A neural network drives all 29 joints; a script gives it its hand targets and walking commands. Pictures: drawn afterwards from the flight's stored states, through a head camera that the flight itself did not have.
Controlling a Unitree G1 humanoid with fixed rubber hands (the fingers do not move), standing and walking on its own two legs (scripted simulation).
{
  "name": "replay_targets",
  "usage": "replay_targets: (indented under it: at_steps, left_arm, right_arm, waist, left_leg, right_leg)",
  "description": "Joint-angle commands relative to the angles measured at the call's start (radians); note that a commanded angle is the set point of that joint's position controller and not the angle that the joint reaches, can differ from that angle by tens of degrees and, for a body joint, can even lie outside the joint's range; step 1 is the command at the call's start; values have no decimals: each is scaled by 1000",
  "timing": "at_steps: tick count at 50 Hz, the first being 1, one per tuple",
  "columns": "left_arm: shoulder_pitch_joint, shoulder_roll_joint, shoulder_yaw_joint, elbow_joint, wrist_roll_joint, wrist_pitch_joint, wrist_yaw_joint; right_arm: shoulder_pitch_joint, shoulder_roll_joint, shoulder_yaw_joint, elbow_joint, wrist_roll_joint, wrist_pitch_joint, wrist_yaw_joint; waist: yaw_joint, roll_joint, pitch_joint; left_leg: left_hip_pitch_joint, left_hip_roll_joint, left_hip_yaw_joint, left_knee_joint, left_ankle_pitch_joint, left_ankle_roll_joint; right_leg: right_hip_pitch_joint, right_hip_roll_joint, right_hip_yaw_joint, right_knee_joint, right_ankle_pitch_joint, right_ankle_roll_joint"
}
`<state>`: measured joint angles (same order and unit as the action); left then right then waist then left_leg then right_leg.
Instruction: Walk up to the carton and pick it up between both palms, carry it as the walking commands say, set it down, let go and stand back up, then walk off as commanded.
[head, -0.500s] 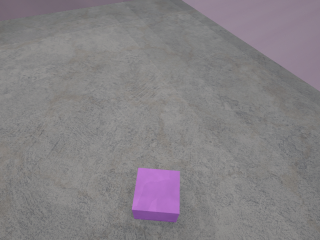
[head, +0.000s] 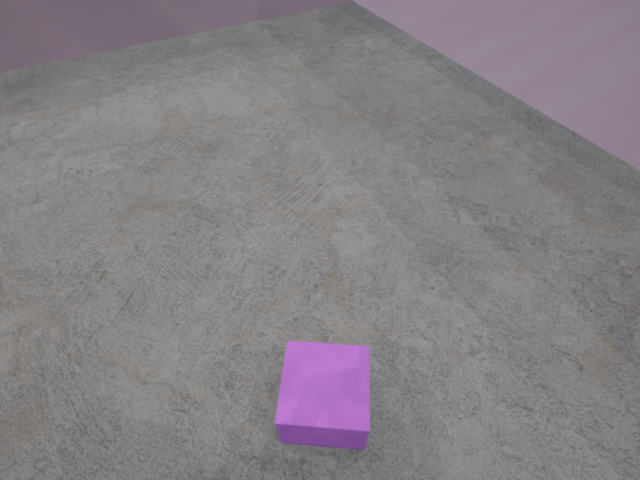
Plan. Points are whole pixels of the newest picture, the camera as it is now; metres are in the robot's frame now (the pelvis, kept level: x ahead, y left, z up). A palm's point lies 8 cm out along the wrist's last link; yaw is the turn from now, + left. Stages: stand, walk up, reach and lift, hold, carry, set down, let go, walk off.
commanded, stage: stand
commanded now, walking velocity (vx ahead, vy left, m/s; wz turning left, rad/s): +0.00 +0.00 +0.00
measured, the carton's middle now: (325, 394) +0.46 +0.03 -0.68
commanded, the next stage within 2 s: reach and lift in 0.46 s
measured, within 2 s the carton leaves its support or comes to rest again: neither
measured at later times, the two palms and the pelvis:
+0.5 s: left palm out of the picture +0.02 +0.24 -0.14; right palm out of the picture +0.00 -0.22 -0.14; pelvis +0.00 +0.00 +0.00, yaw +0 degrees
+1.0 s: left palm (167, 454) +0.18 +0.25 -0.16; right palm (465, 467) +0.18 -0.18 -0.15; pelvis +0.01 +0.01 -0.02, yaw +1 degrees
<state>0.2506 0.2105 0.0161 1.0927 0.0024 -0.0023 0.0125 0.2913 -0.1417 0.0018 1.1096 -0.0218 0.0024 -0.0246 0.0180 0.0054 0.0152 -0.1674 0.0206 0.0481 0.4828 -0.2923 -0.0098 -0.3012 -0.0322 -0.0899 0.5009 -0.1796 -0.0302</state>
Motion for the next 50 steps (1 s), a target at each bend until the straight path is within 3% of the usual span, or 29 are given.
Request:
replay_targets:
  at_steps: [1, 2, 5, 6, 11, 16, 19, 21, 23, 24, 25, 26, 27, 29, 31, 33, 34, 36, 37, 38, 40, 41, 42, 43, 44, 46, 47, 49, 50]
  left_arm:
    - [38, 60, 13, -29, 10, -14, 19]
    - [40, 52, 13, -28, 8, -13, 19]
    - [36, 57, 13, -41, 7, -10, 18]
    - [38, 54, 17, -35, 12, -7, 15]
    - [45, 38, 13, -45, 12, -9, 16]
    - [35, 67, 14, -41, 7, -15, 18]
    - [49, 52, 14, -43, 7, -12, 16]
    - [60, 39, 16, -32, 11, -12, 15]
    - [46, 66, 13, -42, 8, -17, 16]
    - [-304, 154, -74, -393, -135, 12, 3]
    - [-643, 178, -28, -602, -98, 68, -5]
    - [-596, 163, -29, -608, -103, 123, -7]
    - [-507, 157, -14, -602, -87, 190, -5]
    - [-376, 185, 39, -516, -68, 316, -15]
    - [-255, 142, 25, -415, -38, 440, -17]
    - [-137, 116, 41, -362, 13, 525, -22]
    - [-101, 95, 39, -347, 26, 534, -28]
    - [-117, 104, 83, -408, 54, 475, -58]
    - [-162, 125, 101, -438, 29, 426, -76]
    - [-255, 111, 82, -501, 13, 390, -85]
    - [-276, 121, 73, -514, 6, 346, -103]
    - [-336, 140, 82, -546, 5, 304, -110]
    - [-337, 127, 70, -531, -15, 281, -111]
    - [-342, 136, 88, -533, -13, 251, -114]
    - [-328, 157, 93, -518, -4, 229, -116]
    - [-335, 170, 122, -514, 5, 186, -108]
    - [-316, 192, 152, -529, 44, 171, -93]
    - [-329, 188, 160, -583, 64, 131, -72]
    - [-373, 159, 135, -615, 55, 121, -58]
  right_arm:
    - [91, -88, -8, -29, -7, -10, 2]
    - [108, -89, -10, -24, -5, -10, -1]
    - [119, -94, -11, -16, -6, -7, -2]
    - [107, -95, -16, -24, -12, -13, -1]
    - [85, -111, -18, -26, -12, -14, -3]
    - [103, -104, -12, -25, -9, -15, -2]
    - [113, -104, -16, -32, -13, -15, -1]
    - [103, -86, -14, -33, -13, -16, -4]
    - [96, -107, -12, -32, -8, -16, -5]
    - [-255, -240, -30, -383, 101, 23, 0]
    - [-606, -218, -36, -720, 97, 95, -4]
    - [-653, -217, -65, -685, 66, 159, -7]
    - [-547, -178, -47, -642, 67, 228, 1]
    - [-389, -200, -46, -589, 65, 377, 0]
    - [-215, -170, -36, -461, 43, 509, 2]
    - [-90, -130, -24, -375, 17, 593, 3]
    - [-82, -111, 4, -410, 32, 604, 8]
    - [-116, -70, -10, -501, -1, 554, 13]
    - [-194, -22, 17, -578, 26, 516, 6]
    - [-282, 7, 25, -661, 49, 483, 7]
    - [-326, 11, 3, -727, 36, 435, 1]
    - [-353, 2, -26, -770, 31, 397, -2]
    - [-295, -25, -60, -735, 3, 374, -8]
    - [-272, -15, -70, -703, -7, 353, -14]
    - [-228, -31, -83, -688, -15, 328, -20]
    - [-211, -28, -101, -646, -12, 279, -34]
    - [-197, -40, -114, -608, -4, 259, -30]
    - [-220, -49, -128, -605, 15, 218, -19]
    - [-275, -78, -143, -600, 25, 201, -17]
  waist:
    - [-10, -101, 49]
    - [-14, -58, 61]
    - [-16, -60, 80]
    - [-18, -14, 70]
    - [-5, 51, 88]
    - [-10, -21, 70]
    - [-13, 47, 61]
    - [-8, -5, 81]
    - [-10, -16, 54]
    - [-40, 59, -51]
    - [-30, 15, -43]
    - [-59, 18, -40]
    - [-41, 72, 17]
    - [-12, 71, 70]
    - [-23, 21, 128]
    - [-51, 54, 116]
    - [-31, -1, 66]
    - [1, -76, -8]
    - [55, -133, -41]
    - [57, -96, -52]
    - [37, -106, -161]
    - [11, -105, -212]
    - [-43, -113, -243]
    - [-48, -77, -251]
    - [-68, -91, -357]
    - [-56, -26, -462]
    - [-29, 48, -511]
    - [-7, 96, -539]
    - [3, 138, -519]
  left_leg:
    - [-69, 60, -56, -140, 34, 23]
    - [-73, 64, -55, -146, 51, 17]
    - [-89, 54, -51, -144, 19, 16]
    - [-84, 56, -51, -156, 24, 23]
    - [-129, 84, -108, -204, -19, 36]
    - [-103, 58, -75, -155, 50, 23]
    - [-116, 69, -85, -162, 36, 33]
    - [-124, 71, -88, -174, 46, 29]
    - [-94, 72, -90, -159, 61, 30]
    - [-501, 5, -18, 23, -334, 69]
    - [-563, 41, -52, 12, -415, 95]
    - [-594, 54, -16, 0, -458, 67]
    - [-639, 62, -15, -43, -501, 62]
    - [-669, 60, -16, -62, -432, 61]
    - [-697, 42, 10, -35, -357, 58]
    - [-704, 32, -16, -48, -280, 51]
    - [-730, 32, -44, -66, -291, 69]
    - [-612, -2, -21, -49, -220, 75]
    - [-599, -29, 5, 15, -123, 77]
    - [-593, -43, 14, 47, -65, 75]
    - [-564, -30, -30, 79, 15, 90]
    - [-589, -32, -44, 116, 58, 93]
    - [-610, -34, -52, 152, 103, 87]
    - [-653, -30, -57, 183, 113, 77]
    - [-633, -34, -73, 202, 198, 71]
    - [-694, -34, -88, 256, 289, 45]
    - [-673, -40, -86, 274, 367, 20]
    - [-656, -36, -92, 317, 493, -2]
    - [-638, -34, -95, 337, 516, -22]
  right_leg:
    - [71, -103, 156, -215, -146, -2]
    - [73, -102, 151, -208, -131, -2]
    - [65, -102, 155, -218, -182, -3]
    - [74, -103, 143, -193, -166, -2]
    - [82, -64, 114, -149, -110, 20]
    - [95, -95, 147, -191, -107, 10]
    - [100, -91, 138, -172, -103, 2]
    - [100, -79, 116, -162, -99, 7]
    - [95, -86, 131, -174, -78, 11]
    - [47, 28, 47, 43, -352, 3]
    - [147, 26, 26, 116, -357, 17]
    - [155, 47, -2, 139, -368, 39]
    - [195, 38, -54, 159, -294, 43]
    - [214, 44, -46, 167, -192, 54]
    - [184, 51, 7, 140, -163, 75]
    - [180, 63, 42, 127, -90, 69]
    - [233, 78, 43, 131, -71, 66]
    - [245, 63, 69, 70, -97, 56]
    - [275, 33, 139, 21, -82, 60]
    - [216, 26, 150, 23, -44, 53]
    - [199, 18, 161, 89, 93, 59]
    - [201, 30, 149, 148, 181, 62]
    - [166, 25, 143, 196, 293, 58]
    - [158, 16, 153, 242, 342, 51]
    - [169, 16, 144, 278, 471, 51]
    - [154, 7, 150, 343, 583, 45]
    - [109, 14, 135, 357, 562, 44]
    - [-21, 33, 126, 387, 559, 39]
    - [-127, 47, 120, 391, 488, 33]
